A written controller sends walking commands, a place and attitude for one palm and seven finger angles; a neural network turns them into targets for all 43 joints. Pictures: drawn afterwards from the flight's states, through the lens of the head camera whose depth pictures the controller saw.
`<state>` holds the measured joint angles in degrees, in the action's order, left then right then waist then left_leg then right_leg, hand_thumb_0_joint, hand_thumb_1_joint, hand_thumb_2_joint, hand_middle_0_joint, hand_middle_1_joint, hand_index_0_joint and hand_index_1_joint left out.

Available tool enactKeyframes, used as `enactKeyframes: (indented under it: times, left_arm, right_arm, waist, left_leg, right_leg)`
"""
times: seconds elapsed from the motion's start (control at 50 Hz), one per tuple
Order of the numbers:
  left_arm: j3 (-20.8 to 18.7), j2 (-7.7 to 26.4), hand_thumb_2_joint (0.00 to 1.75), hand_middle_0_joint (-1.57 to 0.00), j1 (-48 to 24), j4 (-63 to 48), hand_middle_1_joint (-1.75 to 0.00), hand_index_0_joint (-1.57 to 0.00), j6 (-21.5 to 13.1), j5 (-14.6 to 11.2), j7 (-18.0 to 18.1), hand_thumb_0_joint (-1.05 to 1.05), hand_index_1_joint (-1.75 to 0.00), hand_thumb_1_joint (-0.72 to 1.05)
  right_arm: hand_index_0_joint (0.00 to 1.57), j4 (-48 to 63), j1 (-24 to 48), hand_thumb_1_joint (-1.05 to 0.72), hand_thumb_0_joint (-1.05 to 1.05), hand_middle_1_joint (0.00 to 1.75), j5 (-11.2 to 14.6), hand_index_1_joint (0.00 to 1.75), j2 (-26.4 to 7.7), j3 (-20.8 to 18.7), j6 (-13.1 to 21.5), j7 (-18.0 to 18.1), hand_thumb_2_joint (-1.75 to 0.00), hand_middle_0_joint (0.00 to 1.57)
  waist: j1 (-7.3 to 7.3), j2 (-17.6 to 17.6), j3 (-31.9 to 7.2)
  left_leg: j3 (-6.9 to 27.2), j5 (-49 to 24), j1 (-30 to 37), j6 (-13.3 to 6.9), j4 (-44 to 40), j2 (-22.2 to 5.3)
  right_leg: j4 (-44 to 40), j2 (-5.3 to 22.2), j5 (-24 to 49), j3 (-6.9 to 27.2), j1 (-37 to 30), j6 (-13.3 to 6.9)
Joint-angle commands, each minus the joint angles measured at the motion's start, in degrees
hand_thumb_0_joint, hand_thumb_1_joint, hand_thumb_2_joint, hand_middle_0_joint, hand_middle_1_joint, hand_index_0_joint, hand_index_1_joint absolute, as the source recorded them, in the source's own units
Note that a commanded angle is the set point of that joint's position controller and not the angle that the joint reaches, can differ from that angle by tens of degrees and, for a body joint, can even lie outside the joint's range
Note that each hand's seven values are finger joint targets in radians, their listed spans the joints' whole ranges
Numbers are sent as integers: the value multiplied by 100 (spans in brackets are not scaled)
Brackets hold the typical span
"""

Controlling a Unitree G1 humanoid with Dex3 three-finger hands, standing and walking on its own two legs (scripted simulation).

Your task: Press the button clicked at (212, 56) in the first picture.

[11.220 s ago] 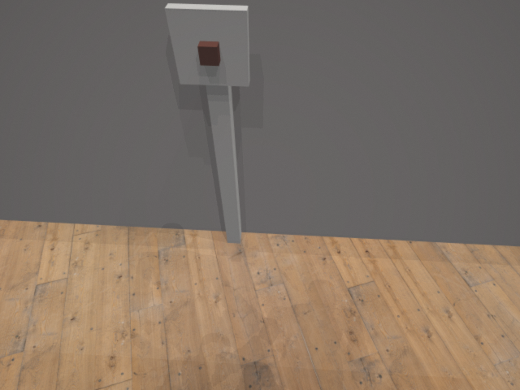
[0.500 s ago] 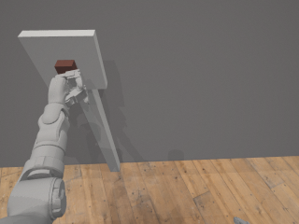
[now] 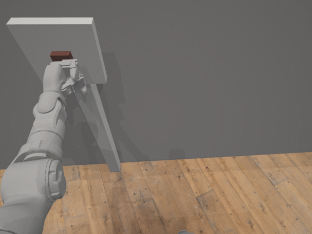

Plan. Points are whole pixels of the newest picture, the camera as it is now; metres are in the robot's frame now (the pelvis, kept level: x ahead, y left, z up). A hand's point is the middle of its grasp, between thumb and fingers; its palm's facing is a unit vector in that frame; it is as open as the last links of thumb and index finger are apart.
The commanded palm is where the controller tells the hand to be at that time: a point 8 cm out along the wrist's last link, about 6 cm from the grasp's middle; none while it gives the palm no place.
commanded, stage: press the button with the knuckle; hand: left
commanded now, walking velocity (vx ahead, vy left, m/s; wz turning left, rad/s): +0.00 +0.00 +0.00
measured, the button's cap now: (64, 58) +0.52 +0.22 +0.16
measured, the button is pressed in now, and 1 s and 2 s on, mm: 10 0 0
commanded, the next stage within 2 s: hold the button down briefly in 0.02 s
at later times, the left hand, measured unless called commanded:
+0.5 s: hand (82, 80) +0.47 +0.18 +0.13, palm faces +0.06 -1.00 -0.02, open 3.6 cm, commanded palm +0.47 +0.22 +0.13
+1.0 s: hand (85, 88) +0.45 +0.17 +0.12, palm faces +0.03 -1.00 +0.00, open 3.2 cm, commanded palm +0.40 +0.22 +0.13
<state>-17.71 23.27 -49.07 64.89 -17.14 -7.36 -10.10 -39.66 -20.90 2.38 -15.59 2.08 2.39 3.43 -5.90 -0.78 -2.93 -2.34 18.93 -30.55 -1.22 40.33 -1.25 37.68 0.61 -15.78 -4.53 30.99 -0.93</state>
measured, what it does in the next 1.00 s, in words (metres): stands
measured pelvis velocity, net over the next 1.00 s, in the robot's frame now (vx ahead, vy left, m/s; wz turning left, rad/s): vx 0.01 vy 0.00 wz -0.02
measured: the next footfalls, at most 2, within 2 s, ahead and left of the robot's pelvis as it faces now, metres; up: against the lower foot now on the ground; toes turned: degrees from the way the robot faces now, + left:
none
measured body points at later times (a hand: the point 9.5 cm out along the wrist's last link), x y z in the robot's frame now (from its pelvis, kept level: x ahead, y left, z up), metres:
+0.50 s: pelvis -0.02 +0.00 -0.01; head +0.05 +0.00 +0.44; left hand +0.46 +0.23 +0.13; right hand +0.00 -0.28 -0.12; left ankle +0.01 +0.10 -0.72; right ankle +0.03 -0.11 -0.72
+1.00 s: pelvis +0.01 +0.00 +0.00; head +0.05 -0.01 +0.45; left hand +0.44 +0.22 +0.12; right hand +0.09 -0.26 -0.11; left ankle +0.01 +0.10 -0.72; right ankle +0.03 -0.11 -0.72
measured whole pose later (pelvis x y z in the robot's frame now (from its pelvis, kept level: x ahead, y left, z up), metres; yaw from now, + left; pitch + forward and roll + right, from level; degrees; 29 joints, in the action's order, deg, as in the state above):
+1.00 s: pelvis +0.01 +0.00 +0.00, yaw -1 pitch +8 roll -1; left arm -15.8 18.7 -37.0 50.7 -13.6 -10.0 -9.6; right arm -36.1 -20.1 3.0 -15.4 1.6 2.7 2.5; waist -3.6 -1.9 -4.5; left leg -3.2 20.2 -27.4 -0.9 39.6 -1.7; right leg 37.7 0.0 -17.0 -3.5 28.7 -1.2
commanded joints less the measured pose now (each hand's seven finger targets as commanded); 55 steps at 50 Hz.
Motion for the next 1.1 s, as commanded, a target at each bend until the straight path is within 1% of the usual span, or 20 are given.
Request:
enactKeyframes:
  times: [0.0,0.08,0.12,0.26,0.34,0.4,0.42,0.48,0.54,0.62,0.66,0.72,0.74,0.76,0.82,0.88,0.96,0.98,1.02,1.08]
  left_arm:
    - [-145,1448,90,-130,-3649,-1238,-150,-130,-345,-38,175,0,-150,90]
    - [-58,1502,90,-130,-3867,-1019,-150,-130,-343,-37,183,0,-150,90]
    - [-223,1714,90,-130,-3827,-926,-150,-130,-351,-51,192,0,-150,90]
    - [15,1530,90,-130,-4030,-870,-150,-130,-350,-59,138,0,-150,90]
    - [-70,1687,90,-130,-4034,-863,-150,-130,-321,-69,149,0,-150,90]
    - [51,1511,90,-130,-4094,-927,-150,-130,-329,-89,146,0,-150,90]
    - [-53,1625,90,-130,-4025,-887,-150,-130,-323,-80,155,0,-150,90]
    - [-1,1491,90,-130,-3923,-922,-150,-130,-322,-53,144,0,-150,90]
    - [1,1428,90,-130,-3717,-911,-150,-130,-280,-67,126,0,-150,90]
    - [91,1158,90,-130,-3438,-1109,-150,-130,-270,-103,89,0,-150,90]
    - [99,1118,90,-130,-3308,-1131,-150,-130,-247,-122,68,0,-150,90]
    - [50,1001,90,-130,-2915,-1535,-150,-130,-259,-185,46,0,-150,90]
    - [12,1004,90,-130,-2656,-1567,-150,-130,-241,-178,38,0,-150,90]
    - [174,795,90,-130,-2595,-1698,-150,-130,-240,-201,18,0,-150,90]
    - [145,692,90,-130,-2237,-2064,-150,-130,-186,-277,33,0,-150,90]
    - [-71,882,90,-130,-1596,-2289,-150,-130,-61,-311,57,0,-150,90]
    - [21,650,90,-130,-925,-3283,-150,-130,-11,-371,53,0,-150,90]
    - [-195,816,90,-130,-574,-3512,-150,-130,6,-393,81,0,-150,90]
    - [-168,679,90,-130,-114,-3995,-150,-130,70,-458,102,0,-150,90]
    - [-177,601,90,-130,599,-4363,-150,-130,283,-492,124,0,-150,90]
  right_arm:
    - [20,433,-512,-90,0,30,-16,30,-934,-325,231,37,-90,20]
    - [20,383,-558,-90,0,30,1,30,-991,-299,270,60,-90,20]
    - [20,387,-571,-90,0,30,-8,30,-1022,-299,302,71,-90,20]
    - [20,400,-619,-90,0,30,-4,30,-1032,-270,375,82,-90,20]
    - [20,383,-664,-90,0,30,1,30,-1058,-275,415,98,-90,20]
    - [20,373,-684,-90,0,30,-3,30,-1047,-282,446,89,-90,20]
    - [20,360,-694,-90,0,30,-15,30,-1065,-291,445,89,-90,20]
    - [20,397,-687,-90,0,30,-23,30,-1028,-292,456,55,-90,20]
    - [20,438,-650,-90,0,30,-22,30,-1033,-302,449,39,-90,20]
    - [20,506,-607,-90,0,30,-24,30,-993,-326,431,-3,-90,20]
    - [20,535,-590,-90,0,30,-14,30,-975,-325,414,-7,-90,20]
    - [20,645,-521,-90,0,30,-9,30,-941,-355,395,-31,-90,20]
    - [20,664,-484,-90,0,30,1,30,-920,-368,372,-29,-90,20]
    - [20,708,-461,-90,0,30,5,30,-895,-356,357,-42,-90,20]
    - [20,783,-339,-90,0,30,24,30,-869,-374,334,-59,-90,20]
    - [20,890,-210,-90,0,30,58,30,-852,-363,276,-50,-90,20]
    - [20,1121,56,-90,0,30,76,30,-764,-368,265,-66,-90,20]
    - [20,1156,79,-90,0,30,64,30,-751,-376,260,-72,-90,20]
    - [20,1253,205,-90,0,30,63,30,-707,-365,267,-81,-90,20]
    - [20,1321,385,-90,0,30,74,30,-681,-348,265,-84,-90,20]
  waist:
    - [-370,-311,-1835]
    - [-528,-124,-1639]
    - [-489,-36,-1723]
    - [-585,-311,-1642]
    - [-575,-201,-1719]
    - [-615,-319,-1819]
    - [-575,-278,-1793]
    - [-516,-348,-1828]
    - [-497,-170,-1762]
    - [-393,-291,-1828]
    - [-359,-142,-1728]
    - [-193,-250,-2033]
    - [-101,-272,-2051]
    - [-126,-246,-2028]
    - [-14,-155,-1915]
    - [122,145,-1843]
    - [326,-149,-2039]
    - [450,-116,-2171]
    - [511,-5,-2165]
    - [556,39,-1835]
  left_leg:
    - [429,-251,874,-48,-608,46]
    - [441,226,634,-68,-625,25]
    - [433,399,462,-83,-610,42]
    - [469,693,446,-71,-625,35]
    - [451,718,345,-74,-596,32]
    - [454,660,479,-71,-586,20]
    - [472,638,437,-71,-570,26]
    - [449,548,470,-63,-561,41]
    - [445,553,413,-77,-554,42]
    - [433,323,607,-65,-540,47]
    - [443,276,556,-70,-548,43]
    - [387,-117,830,-60,-545,46]
    - [380,-282,887,-45,-540,36]
    - [389,-408,949,-51,-536,40]
    - [358,-556,1019,-51,-575,39]
    - [246,-707,834,-91,-593,63]
    - [193,-1263,1178,-78,-595,86]
    - [200,-1520,1263,-61,-614,68]
    - [154,-1800,1347,-60,-637,66]
    - [80,-1904,1279,-71,-696,66]
  right_leg:
    - [-522,-134,270,411,-424,6]
    - [-580,-133,-81,439,-260,43]
    - [-585,-125,-225,484,-364,55]
    - [-569,-124,-412,474,-133,42]
    - [-560,-119,-460,487,-193,63]
    - [-545,-125,-412,472,-120,68]
    - [-539,-122,-401,473,-134,56]
    - [-508,-123,-342,456,-183,41]
    - [-511,-123,-352,446,-197,43]
    - [-480,-135,-176,408,-195,17]
    - [-479,-139,-136,395,-273,7]
    - [-433,-148,172,363,-460,-10]
    - [-406,-157,304,346,-521,-29]
    - [-398,-166,410,324,-538,-35]
    - [-414,-173,590,301,-650,-38]
    - [-453,-164,880,354,-1072,-26]
    - [-390,-155,1449,333,-1383,-71]
    - [-345,-154,1692,314,-1559,-84]
    - [-348,-146,2019,313,-1753,-63]
    - [-406,-116,2286,324,-1883,-37]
